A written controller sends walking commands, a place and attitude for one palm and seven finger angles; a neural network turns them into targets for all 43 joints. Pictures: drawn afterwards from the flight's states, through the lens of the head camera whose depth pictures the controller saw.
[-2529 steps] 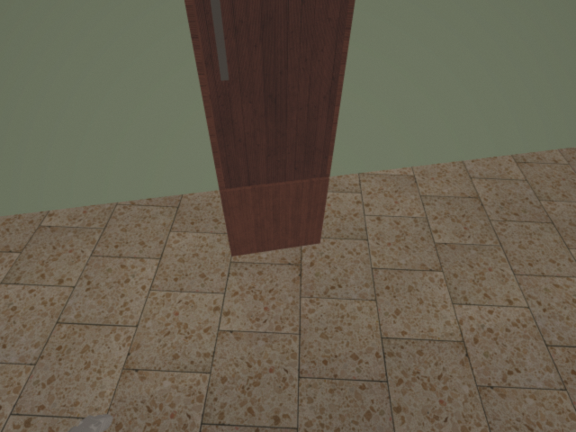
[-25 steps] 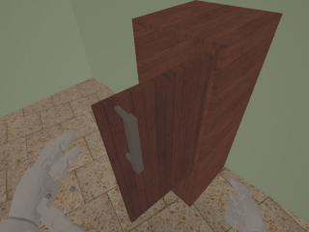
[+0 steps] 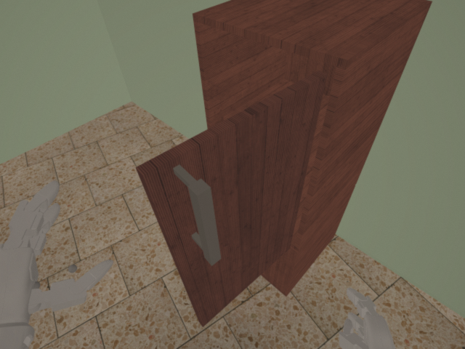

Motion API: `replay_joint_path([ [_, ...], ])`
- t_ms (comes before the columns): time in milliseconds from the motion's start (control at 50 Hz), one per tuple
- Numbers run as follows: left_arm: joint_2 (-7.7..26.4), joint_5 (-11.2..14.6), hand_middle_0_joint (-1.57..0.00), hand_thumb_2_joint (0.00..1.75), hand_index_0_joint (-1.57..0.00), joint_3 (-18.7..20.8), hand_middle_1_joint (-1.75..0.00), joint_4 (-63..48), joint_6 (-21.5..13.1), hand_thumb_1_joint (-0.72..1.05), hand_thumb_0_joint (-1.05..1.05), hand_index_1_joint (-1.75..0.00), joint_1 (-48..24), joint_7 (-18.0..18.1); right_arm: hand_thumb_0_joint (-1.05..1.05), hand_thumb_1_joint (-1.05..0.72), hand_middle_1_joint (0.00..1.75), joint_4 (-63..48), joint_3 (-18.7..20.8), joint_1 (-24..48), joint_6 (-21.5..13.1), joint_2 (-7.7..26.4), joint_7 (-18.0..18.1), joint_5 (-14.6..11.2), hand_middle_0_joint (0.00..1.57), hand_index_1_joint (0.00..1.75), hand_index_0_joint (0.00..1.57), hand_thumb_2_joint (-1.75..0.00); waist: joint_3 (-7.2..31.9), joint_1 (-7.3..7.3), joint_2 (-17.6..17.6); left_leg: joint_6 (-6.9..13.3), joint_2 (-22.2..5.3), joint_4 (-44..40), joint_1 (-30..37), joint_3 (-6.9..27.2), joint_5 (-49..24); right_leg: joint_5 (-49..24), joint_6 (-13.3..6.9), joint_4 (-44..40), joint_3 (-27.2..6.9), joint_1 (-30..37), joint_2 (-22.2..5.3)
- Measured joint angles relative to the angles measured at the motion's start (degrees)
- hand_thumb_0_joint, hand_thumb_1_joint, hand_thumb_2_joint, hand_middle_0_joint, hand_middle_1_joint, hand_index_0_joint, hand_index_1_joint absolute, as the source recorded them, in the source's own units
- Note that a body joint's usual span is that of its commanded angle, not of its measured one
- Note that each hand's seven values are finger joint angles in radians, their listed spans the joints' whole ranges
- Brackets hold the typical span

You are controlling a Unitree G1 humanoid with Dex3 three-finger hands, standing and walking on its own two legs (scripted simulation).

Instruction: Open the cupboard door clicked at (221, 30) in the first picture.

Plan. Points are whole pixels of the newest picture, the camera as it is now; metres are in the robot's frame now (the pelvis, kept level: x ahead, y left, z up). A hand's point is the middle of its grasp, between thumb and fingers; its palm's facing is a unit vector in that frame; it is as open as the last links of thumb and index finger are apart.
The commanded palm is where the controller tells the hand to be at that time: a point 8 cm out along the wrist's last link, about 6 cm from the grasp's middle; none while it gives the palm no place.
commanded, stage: draw the hand back to the body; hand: left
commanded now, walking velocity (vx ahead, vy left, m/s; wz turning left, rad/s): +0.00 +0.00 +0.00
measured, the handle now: (198, 219) +0.26 +0.08 +0.15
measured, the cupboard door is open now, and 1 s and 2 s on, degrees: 84 84 84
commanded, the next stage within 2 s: step back with the hand held close in 0.62 s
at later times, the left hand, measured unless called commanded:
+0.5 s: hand (54, 251) +0.19 +0.26 +0.15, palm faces +0.42 -0.81 -0.41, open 7.6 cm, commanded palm +0.14 +0.30 +0.18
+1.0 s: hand (58, 259) +0.19 +0.25 +0.14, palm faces +0.31 -0.82 -0.49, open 7.4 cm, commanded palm +0.12 +0.30 +0.18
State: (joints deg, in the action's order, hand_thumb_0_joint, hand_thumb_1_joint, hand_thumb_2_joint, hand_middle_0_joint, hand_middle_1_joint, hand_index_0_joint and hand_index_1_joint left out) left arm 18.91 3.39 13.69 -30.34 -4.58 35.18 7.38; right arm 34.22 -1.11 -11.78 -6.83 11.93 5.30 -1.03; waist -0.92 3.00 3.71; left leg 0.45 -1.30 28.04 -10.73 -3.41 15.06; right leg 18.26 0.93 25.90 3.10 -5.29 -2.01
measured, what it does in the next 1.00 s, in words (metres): stands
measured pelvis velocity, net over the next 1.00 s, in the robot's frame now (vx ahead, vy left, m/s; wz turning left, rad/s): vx -0.03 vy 0.01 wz -0.04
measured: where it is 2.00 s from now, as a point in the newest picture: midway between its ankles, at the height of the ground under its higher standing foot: outside the picture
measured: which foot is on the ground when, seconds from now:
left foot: down 0.00-1.00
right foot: down 0.00-1.00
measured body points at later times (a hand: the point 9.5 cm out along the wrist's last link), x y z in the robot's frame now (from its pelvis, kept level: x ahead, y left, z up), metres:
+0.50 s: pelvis +0.00 +0.00 +0.00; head +0.00 -0.02 +0.45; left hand +0.16 +0.30 +0.18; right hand +0.19 -0.22 -0.08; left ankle +0.00 +0.11 -0.74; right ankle -0.05 -0.13 -0.74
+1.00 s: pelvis -0.03 +0.01 +0.00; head +0.00 +0.00 +0.45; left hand +0.16 +0.29 +0.17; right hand +0.16 -0.24 -0.08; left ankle +0.00 +0.11 -0.74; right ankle -0.05 -0.13 -0.74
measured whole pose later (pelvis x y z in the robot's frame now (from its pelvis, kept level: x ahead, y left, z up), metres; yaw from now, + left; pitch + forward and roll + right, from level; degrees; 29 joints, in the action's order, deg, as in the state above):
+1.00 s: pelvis -0.03 +0.01 +0.00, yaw -2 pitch +0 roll -1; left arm 22.4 3.4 20.8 -27.2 -6.4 31.3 6.2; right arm 30.7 0.7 -8.1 0.9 13.3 3.9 -1.3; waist -3.8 0.6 2.1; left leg 1.0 -2.4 26.7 -14.6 -5.3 11.8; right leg 13.8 1.4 24.0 1.0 -9.9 -1.0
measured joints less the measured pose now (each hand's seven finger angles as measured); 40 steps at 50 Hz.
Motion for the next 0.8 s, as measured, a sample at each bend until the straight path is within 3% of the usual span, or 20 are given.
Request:
replay_joint_path([
  [280,1.33,0.84,-0.2,0.8,-0.2,5.14,-0.3,4.65,0.61,0.66,0.01,-0.3,-5.39,0.27,0.02,-0.9,0.3,0.04,1.0,1.39,2.44,0.95,-0.42,0.02,0.2,0.3,0.2,-0.9,-0.51,0.22,-0.51,0.14,0.14,-2.46,2.12,-0.56,-0.68,-1.14,0.23,-2.9,-0.48,2.11,-0.04],
  [380,0.73,0.98,-0.2,0.86,-0.2,5.35,-0.3,5.18,0.78,0.79,0.01,-0.3,-6.08,0.27,0.02,-0.9,0.3,0.11,1.03,1.51,2.76,1.13,-0.79,0.14,0.2,0.3,0.2,-0.9,-0.66,0.22,-0.35,0.16,0.21,-3.16,2.39,-0.52,-1.13,-1.54,0.23,-3.56,-0.42,2.37,-0.07],
  [800,1.11,0.68,-0.21,0.9,-0.21,6.1,-0.3,6.84,-0.61,0.89,0.01,-0.3,-7.57,-0.89,0.02,-0.9,0.3,0.86,0.71,1.5,3.45,0.91,-0.76,0.2,0.2,0.3,0.2,-0.9,-0.96,0.42,0.27,-0.27,-0.77,-3.48,2.18,-0.05,-2.08,-2.96,-0.27,-5.09,-0.06,2.78,1.0],
])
